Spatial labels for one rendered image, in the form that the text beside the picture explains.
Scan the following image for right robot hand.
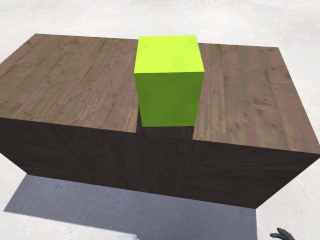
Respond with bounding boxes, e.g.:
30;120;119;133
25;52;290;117
270;227;295;240

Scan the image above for pedestal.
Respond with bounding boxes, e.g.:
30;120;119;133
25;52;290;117
0;33;320;209

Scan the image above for carton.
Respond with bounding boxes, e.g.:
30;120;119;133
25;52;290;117
134;35;205;127

